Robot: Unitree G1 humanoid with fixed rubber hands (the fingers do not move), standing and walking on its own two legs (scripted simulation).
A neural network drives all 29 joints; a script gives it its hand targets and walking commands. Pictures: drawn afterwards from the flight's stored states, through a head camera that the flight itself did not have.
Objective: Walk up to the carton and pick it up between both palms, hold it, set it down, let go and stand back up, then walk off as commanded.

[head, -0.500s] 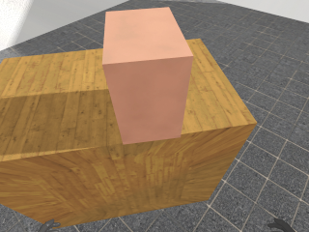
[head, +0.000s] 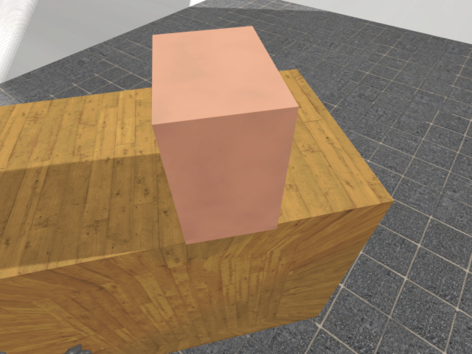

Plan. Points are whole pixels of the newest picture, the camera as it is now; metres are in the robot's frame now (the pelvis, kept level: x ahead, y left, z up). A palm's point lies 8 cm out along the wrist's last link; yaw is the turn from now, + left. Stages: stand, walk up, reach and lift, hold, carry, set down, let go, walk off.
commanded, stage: walk up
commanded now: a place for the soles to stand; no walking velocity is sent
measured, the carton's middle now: (218, 137) +0.46 +0.02 +0.14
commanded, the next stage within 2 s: stand in 1.16 s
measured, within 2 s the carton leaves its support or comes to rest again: neither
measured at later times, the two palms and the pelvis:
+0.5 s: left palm out of the picture +0.11 +0.32 -0.09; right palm out of the picture +0.08 -0.31 -0.09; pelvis +0.00 +0.01 +0.00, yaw -1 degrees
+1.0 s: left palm out of the picture +0.14 +0.31 -0.07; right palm out of the picture +0.08 -0.31 -0.10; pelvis +0.00 +0.00 +0.00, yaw -1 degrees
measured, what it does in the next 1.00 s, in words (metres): steps on the spot: right foot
